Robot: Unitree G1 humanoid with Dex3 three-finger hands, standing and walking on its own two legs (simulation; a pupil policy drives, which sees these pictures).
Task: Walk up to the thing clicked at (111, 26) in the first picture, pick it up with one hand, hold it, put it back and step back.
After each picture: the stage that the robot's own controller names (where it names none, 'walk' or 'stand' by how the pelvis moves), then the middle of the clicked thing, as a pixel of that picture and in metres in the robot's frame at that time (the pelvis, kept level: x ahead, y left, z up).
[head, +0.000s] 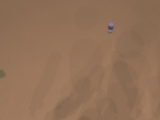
stand; (110, 28) +1.66 -0.35 -0.72
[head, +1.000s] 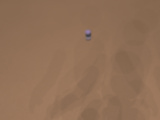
walk; (88, 35) +1.54 +0.07 -0.69
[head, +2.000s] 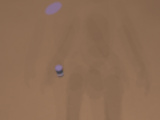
walk; (59, 71) +0.97 +0.31 -0.71
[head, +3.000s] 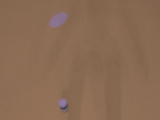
walk; (63, 105) +0.60 +0.23 -0.71
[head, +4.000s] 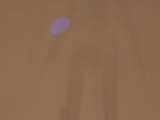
stand; out of the picture +0.39 +0.19 -0.70
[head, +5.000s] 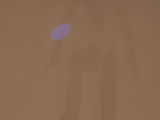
stand; out of the picture +0.37 +0.17 -0.72
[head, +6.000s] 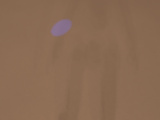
stand; out of the picture +0.36 +0.17 -0.72
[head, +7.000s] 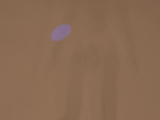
stand; out of the picture +0.35 +0.18 -0.73
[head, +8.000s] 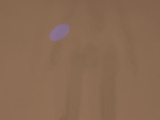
stand; out of the picture +0.35 +0.18 -0.73
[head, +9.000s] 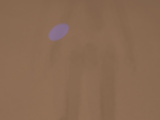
go down; out of the picture +0.34 +0.18 -0.73
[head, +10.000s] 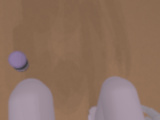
go down; (19, 62) +0.42 +0.23 -0.31
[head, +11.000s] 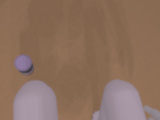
approach; (25, 65) +0.41 +0.24 -0.30
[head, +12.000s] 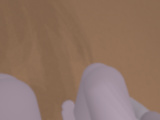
close in; out of the picture +0.40 +0.28 -0.22
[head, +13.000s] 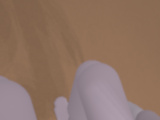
close; out of the picture +0.39 +0.28 -0.22
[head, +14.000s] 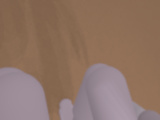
lift; out of the picture +0.34 +0.26 -0.21
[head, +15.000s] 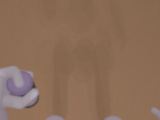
lift; (24, 90) +0.31 +0.19 +0.00
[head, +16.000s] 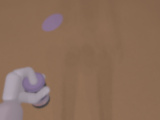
hold; (37, 91) +0.33 +0.17 +0.02
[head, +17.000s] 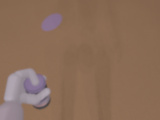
hold; (38, 92) +0.33 +0.17 +0.00
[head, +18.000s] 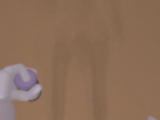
crouch; (28, 86) +0.35 +0.19 -0.06
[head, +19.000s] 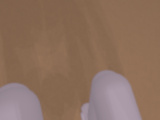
lower; out of the picture +0.43 +0.28 -0.14
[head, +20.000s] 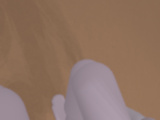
lower; out of the picture +0.41 +0.30 -0.22
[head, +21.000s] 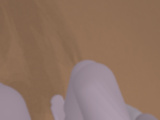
lower; out of the picture +0.41 +0.30 -0.22
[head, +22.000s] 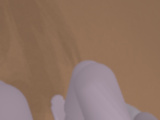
lower; out of the picture +0.40 +0.30 -0.22
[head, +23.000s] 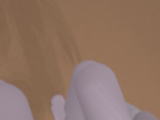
lower; out of the picture +0.40 +0.30 -0.22
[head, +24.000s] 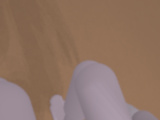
open; out of the picture +0.39 +0.28 -0.23
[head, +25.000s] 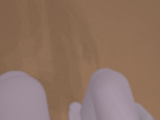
stand; out of the picture +0.40 +0.27 -0.24
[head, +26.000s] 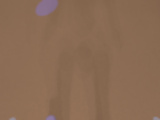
stand; out of the picture +0.37 +0.19 -0.61
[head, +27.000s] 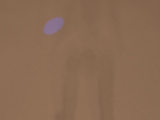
stand; out of the picture +0.36 +0.19 -0.66
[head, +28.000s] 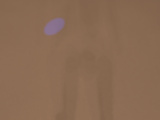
stand; out of the picture +0.36 +0.18 -0.67
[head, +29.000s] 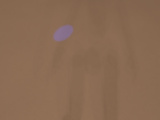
stand; out of the picture +0.38 +0.17 -0.72
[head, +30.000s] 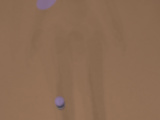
walk; (60, 103) +0.47 +0.17 -0.70
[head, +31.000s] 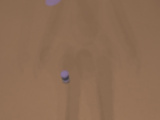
walk; (65, 77) +0.76 +0.22 -0.70
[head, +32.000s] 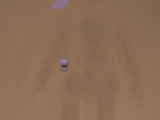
stand; (64, 65) +1.03 +0.20 -0.71
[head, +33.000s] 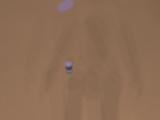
stand; (68, 67) +1.02 +0.16 -0.72
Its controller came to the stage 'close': yes
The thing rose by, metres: 0.71
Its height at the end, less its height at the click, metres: +0.00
